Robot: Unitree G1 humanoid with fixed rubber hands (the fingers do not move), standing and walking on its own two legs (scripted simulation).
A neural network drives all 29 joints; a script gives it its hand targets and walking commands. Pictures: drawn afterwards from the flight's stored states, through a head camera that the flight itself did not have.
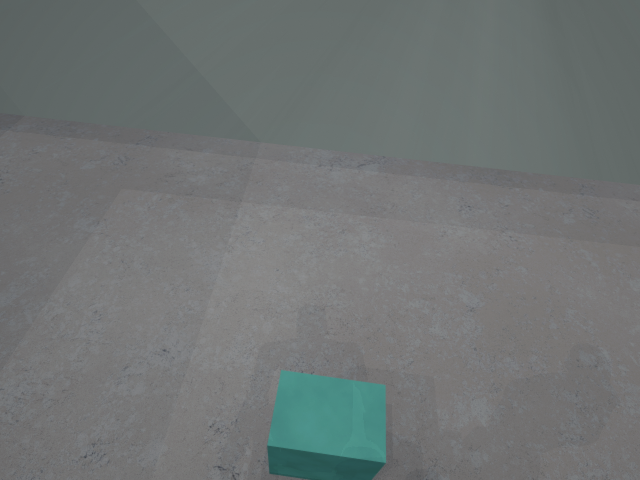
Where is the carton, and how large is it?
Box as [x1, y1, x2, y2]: [267, 370, 385, 479]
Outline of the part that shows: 281,370 267,444 269,473 308,479 371,479 385,463 385,385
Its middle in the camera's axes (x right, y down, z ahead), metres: +0.02 +0.51 +1.03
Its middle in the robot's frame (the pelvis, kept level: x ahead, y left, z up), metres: +0.38 -0.04 -0.64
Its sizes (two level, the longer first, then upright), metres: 0.270 0.178 0.289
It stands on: the floor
